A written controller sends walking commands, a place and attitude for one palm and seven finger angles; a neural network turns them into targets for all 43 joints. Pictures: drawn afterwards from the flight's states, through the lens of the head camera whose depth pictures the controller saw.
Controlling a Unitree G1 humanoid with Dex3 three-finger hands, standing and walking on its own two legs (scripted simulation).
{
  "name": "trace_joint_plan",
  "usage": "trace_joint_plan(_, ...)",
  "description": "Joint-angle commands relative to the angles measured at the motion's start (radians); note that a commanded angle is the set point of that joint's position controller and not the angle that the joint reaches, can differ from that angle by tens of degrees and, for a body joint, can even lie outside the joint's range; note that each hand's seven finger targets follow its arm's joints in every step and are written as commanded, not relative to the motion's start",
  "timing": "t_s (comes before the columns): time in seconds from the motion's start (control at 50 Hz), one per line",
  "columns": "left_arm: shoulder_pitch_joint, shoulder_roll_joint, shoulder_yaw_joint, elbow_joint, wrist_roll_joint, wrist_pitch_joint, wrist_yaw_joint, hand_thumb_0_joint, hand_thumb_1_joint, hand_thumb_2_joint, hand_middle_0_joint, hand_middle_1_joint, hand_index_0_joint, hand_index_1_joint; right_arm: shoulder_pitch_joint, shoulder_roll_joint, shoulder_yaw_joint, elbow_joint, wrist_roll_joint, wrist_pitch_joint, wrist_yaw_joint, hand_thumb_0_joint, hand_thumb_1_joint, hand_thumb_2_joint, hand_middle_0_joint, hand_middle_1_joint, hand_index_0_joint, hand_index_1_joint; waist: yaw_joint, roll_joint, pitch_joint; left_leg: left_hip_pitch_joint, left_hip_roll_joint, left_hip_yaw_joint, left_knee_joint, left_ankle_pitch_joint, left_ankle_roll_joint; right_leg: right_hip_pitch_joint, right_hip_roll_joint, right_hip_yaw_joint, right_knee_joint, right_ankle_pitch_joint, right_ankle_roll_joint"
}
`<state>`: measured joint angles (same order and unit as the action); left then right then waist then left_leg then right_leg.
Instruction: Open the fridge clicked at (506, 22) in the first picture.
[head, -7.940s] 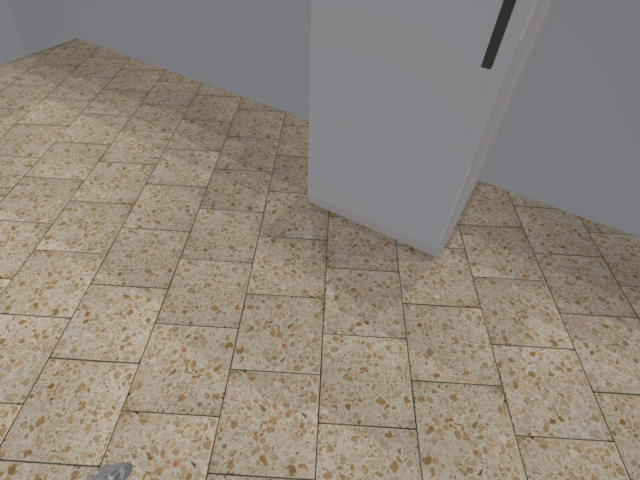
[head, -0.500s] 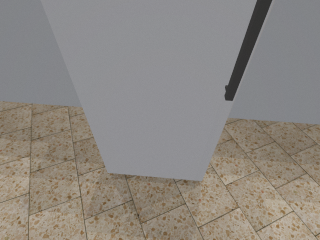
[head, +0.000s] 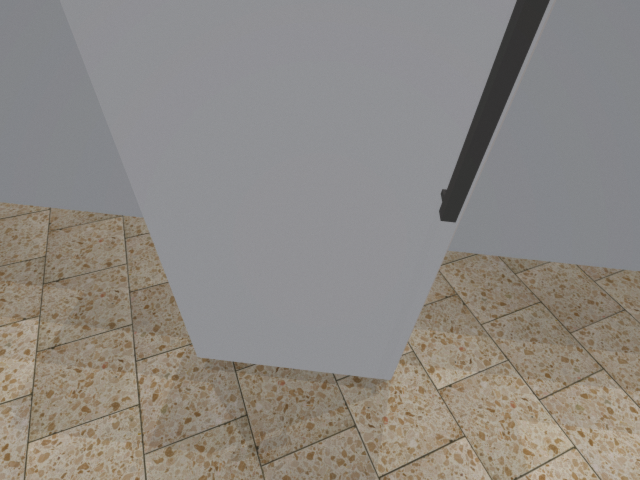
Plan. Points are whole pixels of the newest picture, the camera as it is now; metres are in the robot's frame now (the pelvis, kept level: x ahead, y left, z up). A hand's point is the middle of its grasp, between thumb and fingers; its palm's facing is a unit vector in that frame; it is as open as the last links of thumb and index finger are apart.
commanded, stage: look again from close up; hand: right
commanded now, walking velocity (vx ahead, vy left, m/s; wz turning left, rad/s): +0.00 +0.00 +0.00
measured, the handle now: (492, 84) +0.53 -0.17 +0.27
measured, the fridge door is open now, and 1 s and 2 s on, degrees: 0 0 0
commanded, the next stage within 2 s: shuffle to correct the standing spot in 1.10 s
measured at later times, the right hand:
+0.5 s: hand out of the picture +0.05 -0.18 -0.16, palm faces +0.01 +0.97 -0.23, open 7.4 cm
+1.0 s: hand out of the picture +0.01 -0.16 -0.17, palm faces +0.02 +0.98 -0.21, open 7.4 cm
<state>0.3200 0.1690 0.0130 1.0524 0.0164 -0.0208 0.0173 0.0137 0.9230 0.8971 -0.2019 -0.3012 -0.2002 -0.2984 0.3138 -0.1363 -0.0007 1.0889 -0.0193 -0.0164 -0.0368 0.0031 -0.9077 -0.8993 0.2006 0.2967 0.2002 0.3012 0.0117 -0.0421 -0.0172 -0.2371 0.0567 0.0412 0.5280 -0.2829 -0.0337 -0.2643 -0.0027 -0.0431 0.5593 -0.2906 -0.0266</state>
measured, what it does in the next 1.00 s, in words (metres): stands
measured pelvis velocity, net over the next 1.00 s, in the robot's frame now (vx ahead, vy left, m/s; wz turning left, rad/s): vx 0.00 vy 0.02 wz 0.00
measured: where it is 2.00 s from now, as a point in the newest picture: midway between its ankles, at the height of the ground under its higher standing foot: outside the picture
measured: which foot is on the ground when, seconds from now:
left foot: down 0.00-1.00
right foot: down 0.00-1.00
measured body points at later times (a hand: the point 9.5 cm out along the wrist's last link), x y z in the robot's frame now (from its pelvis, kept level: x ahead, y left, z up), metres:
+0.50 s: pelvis +0.02 +0.01 +0.01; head +0.02 +0.01 +0.46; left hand +0.04 +0.24 -0.15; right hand +0.05 -0.23 -0.15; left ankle +0.00 +0.15 -0.73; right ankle +0.01 -0.10 -0.73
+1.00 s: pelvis +0.00 +0.02 +0.01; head +0.01 +0.02 +0.46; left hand +0.02 +0.25 -0.15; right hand +0.01 -0.22 -0.15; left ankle +0.00 +0.15 -0.73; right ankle +0.01 -0.10 -0.73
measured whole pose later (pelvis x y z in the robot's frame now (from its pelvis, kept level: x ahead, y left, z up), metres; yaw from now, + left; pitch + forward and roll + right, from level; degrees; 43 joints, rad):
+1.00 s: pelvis +0.00 +0.02 +0.01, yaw +0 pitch -2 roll +0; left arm 0.23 0.18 -0.01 1.13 0.01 -0.02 0.02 0.01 0.91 0.90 -0.20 -0.30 -0.20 -0.30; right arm 0.27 -0.18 0.00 1.10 -0.02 -0.01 -0.03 0.00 -0.91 -0.90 0.20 0.30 0.20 0.30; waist -0.01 0.01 0.04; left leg -0.16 0.04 0.05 0.44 -0.25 -0.02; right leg -0.17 -0.02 -0.04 0.44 -0.23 0.00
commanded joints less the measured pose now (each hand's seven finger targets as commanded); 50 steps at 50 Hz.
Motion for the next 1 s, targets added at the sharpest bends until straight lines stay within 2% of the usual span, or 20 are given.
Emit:
trace_joint_plan(0.0,0.036,0.099,0.002,-0.053,-0.002,-0.027,0.006,0.0,0.9,0.9,-0.2,-0.3,-0.2,-0.3,0.041,-0.106,-0.014,-0.041,0.004,-0.02,-0.006,0.0,-0.9,-0.9,0.2,0.3,0.2,0.3,-0.013,0.037,0.087,0.02,0.029,-0.045,-0.068,0.098,0.06,-0.035,-0.104,0.126,-0.179,0.206,-0.018)
trace_joint_plan(0.02,0.039,0.104,0.001,-0.05,-0.003,-0.027,0.006,0.0,0.9,0.9,-0.2,-0.3,-0.2,-0.3,0.036,-0.109,-0.015,-0.045,0.004,-0.017,-0.006,0.0,-0.9,-0.9,0.2,0.3,0.2,0.3,-0.012,0.051,0.088,0.024,0.03,-0.043,-0.071,0.1,0.057,-0.028,-0.103,0.125,-0.183,0.207,-0.018)
trace_joint_plan(0.06,0.027,0.111,0.001,-0.043,-0.002,-0.029,0.007,0.0,0.9,0.9,-0.2,-0.3,-0.2,-0.3,0.028,-0.123,-0.018,-0.052,0.004,-0.017,-0.007,0.0,-0.9,-0.9,0.2,0.3,0.2,0.3,-0.016,0.036,0.086,0.038,0.037,-0.041,-0.069,0.133,0.055,-0.008,-0.099,0.114,-0.177,0.261,-0.018)
trace_joint_plan(0.12,0.018,0.119,0.001,-0.041,-0.001,-0.026,0.007,0.0,0.9,0.9,-0.2,-0.3,-0.2,-0.3,0.014,-0.137,-0.02,-0.061,0.005,-0.013,-0.006,0.0,-0.9,-0.9,0.2,0.3,0.2,0.3,-0.016,0.059,0.078,0.046,0.042,-0.047,-0.079,0.145,0.053,0.012,-0.095,0.107,-0.182,0.255,-0.016)
trace_joint_plan(0.16,0.013,0.127,0.001,-0.038,0.0,-0.027,0.007,0.0,0.9,0.9,-0.2,-0.3,-0.2,-0.3,0.0,-0.149,-0.023,-0.066,0.004,-0.013,-0.006,0.0,-0.9,-0.9,0.2,0.3,0.2,0.3,-0.016,0.048,0.06,0.066,0.046,-0.041,-0.073,0.174,0.052,0.026,-0.094,0.102,-0.176,0.294,-0.014)
trace_joint_plan(0.32,-0.021,0.134,0.0,-0.023,-0.001,-0.022,0.007,0.0,0.9,0.9,-0.2,-0.3,-0.2,-0.3,-0.021,-0.169,-0.023,-0.07,0.006,-0.009,-0.003,0.0,-0.9,-0.9,0.2,0.3,0.2,0.3,-0.014,0.036,0.032,0.082,0.056,-0.052,-0.091,0.211,0.051,0.064,-0.093,0.088,-0.174,0.297,-0.008)
trace_joint_plan(0.38,-0.032,0.137,0.001,-0.016,-0.002,-0.02,0.008,0.0,0.9,0.9,-0.2,-0.3,-0.2,-0.3,-0.024,-0.175,-0.024,-0.066,0.004,-0.011,-0.003,0.0,-0.9,-0.9,0.2,0.3,0.2,0.3,-0.012,0.051,0.029,0.086,0.059,-0.055,-0.096,0.243,0.052,0.076,-0.095,0.082,-0.169,0.305,-0.006)
trace_joint_plan(0.42,-0.035,0.135,0.0,-0.009,-0.002,-0.02,0.008,0.0,0.9,0.9,-0.2,-0.3,-0.2,-0.3,-0.028,-0.173,-0.024,-0.061,0.004,-0.01,-0.003,0.0,-0.9,-0.9,0.2,0.3,0.2,0.3,-0.012,0.036,0.034,0.086,0.058,-0.055,-0.1,0.231,0.052,0.075,-0.095,0.084,-0.175,0.3,-0.005)
trace_joint_plan(0.46,-0.042,0.139,0.001,-0.005,-0.004,-0.02,0.008,0.0,0.9,0.9,-0.2,-0.3,-0.2,-0.3,-0.021,-0.177,-0.024,-0.06,0.003,-0.012,-0.003,0.0,-0.9,-0.9,0.2,0.3,0.2,0.3,-0.014,0.051,0.032,0.093,0.062,-0.054,-0.106,0.248,0.051,0.08,-0.095,0.082,-0.17,0.307,-0.006)
trace_joint_plan(0.54,-0.047,0.132,0.0,0.006,-0.005,-0.017,0.008,0.0,0.9,0.9,-0.2,-0.3,-0.2,-0.3,-0.018,-0.174,-0.022,-0.051,0.002,-0.011,-0.002,0.0,-0.9,-0.9,0.2,0.3,0.2,0.3,-0.013,0.059,0.047,0.085,0.06,-0.06,-0.123,0.231,0.053,0.081,-0.096,0.081,-0.178,0.265,-0.004)
trace_joint_plan(0.58,-0.054,0.135,-0.002,0.009,-0.005,-0.016,0.008,0.0,0.9,0.9,-0.2,-0.3,-0.2,-0.3,-0.018,-0.175,-0.021,-0.045,0.003,-0.011,-0.002,0.0,-0.9,-0.9,0.2,0.3,0.2,0.3,-0.014,0.037,0.055,0.08,0.063,-0.062,-0.129,0.222,0.053,0.078,-0.095,0.079,-0.183,0.257,-0.002)
trace_joint_plan(0.68,-0.057,0.131,-0.002,0.017,-0.006,-0.012,0.006,0.0,0.9,0.9,-0.2,-0.3,-0.2,-0.3,-0.013,-0.175,-0.019,-0.036,0.002,-0.012,0.0,0.0,-0.9,-0.9,0.2,0.3,0.2,0.3,-0.013,0.063,0.069,0.069,0.064,-0.069,-0.152,0.181,0.054,0.069,-0.092,0.079,-0.191,0.199,0.002)
trace_joint_plan(0.7,-0.061,0.13,-0.002,0.019,-0.006,-0.012,0.006,0.0,0.9,0.9,-0.2,-0.3,-0.2,-0.3,-0.008,-0.172,-0.018,-0.034,0.003,-0.012,0.0,0.0,-0.9,-0.9,0.2,0.3,0.2,0.3,-0.015,0.05,0.073,0.062,0.064,-0.071,-0.157,0.17,0.054,0.071,-0.092,0.078,-0.195,0.193,0.003)
trace_joint_plan(0.74,-0.056,0.125,-0.002,0.023,-0.006,-0.012,0.006,0.0,0.9,0.9,-0.2,-0.3,-0.2,-0.3,-0.005,-0.171,-0.018,-0.034,0.002,-0.013,0.0,0.0,-0.9,-0.9,0.2,0.3,0.2,0.3,-0.014,0.062,0.071,0.068,0.06,-0.07,-0.16,0.17,0.055,0.069,-0.093,0.08,-0.193,0.192,0.003)
trace_joint_plan(0.98,-0.052,0.124,-0.004,0.033,-0.006,-0.012,0.005,0.0,0.9,0.9,-0.2,-0.3,-0.2,-0.3,-0.001,-0.17,-0.019,-0.029,0.004,-0.012,0.002,0.0,-0.9,-0.9,0.2,0.3,0.2,0.3,-0.019,0.041,0.082,0.058,0.06,-0.074,-0.177,0.106,0.057,0.05,-0.094,0.083,-0.21,0.158,0.008)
